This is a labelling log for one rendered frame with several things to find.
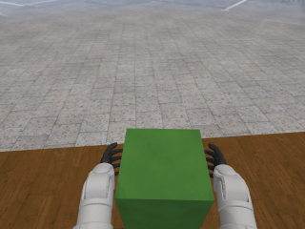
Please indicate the robot left forearm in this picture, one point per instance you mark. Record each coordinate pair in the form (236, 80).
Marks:
(95, 207)

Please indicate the robot right forearm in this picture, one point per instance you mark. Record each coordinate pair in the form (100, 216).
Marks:
(234, 202)

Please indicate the left robot hand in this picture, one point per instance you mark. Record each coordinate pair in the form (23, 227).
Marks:
(109, 158)

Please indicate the carton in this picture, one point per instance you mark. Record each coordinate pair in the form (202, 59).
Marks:
(163, 180)

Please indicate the right robot hand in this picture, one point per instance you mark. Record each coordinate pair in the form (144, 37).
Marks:
(218, 158)

